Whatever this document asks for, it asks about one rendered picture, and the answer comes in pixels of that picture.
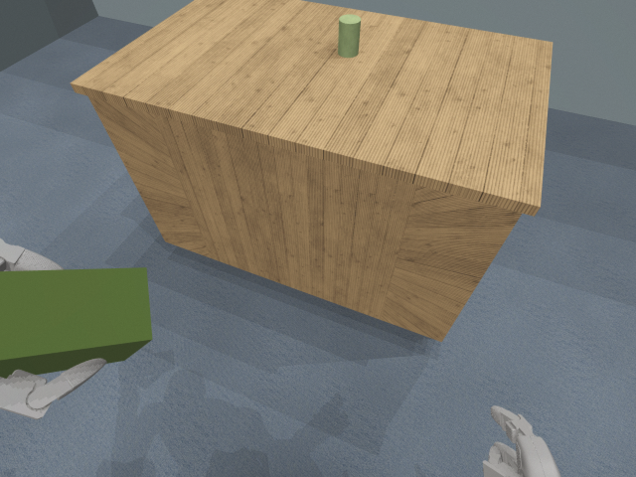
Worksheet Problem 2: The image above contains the sponge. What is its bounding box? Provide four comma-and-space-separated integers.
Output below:
0, 267, 152, 379

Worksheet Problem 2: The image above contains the right robot hand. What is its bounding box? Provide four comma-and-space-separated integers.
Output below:
483, 405, 561, 477

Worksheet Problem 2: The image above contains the table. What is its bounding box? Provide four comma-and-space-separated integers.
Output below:
71, 0, 553, 342

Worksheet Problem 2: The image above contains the left robot hand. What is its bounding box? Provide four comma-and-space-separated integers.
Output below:
0, 238, 107, 420

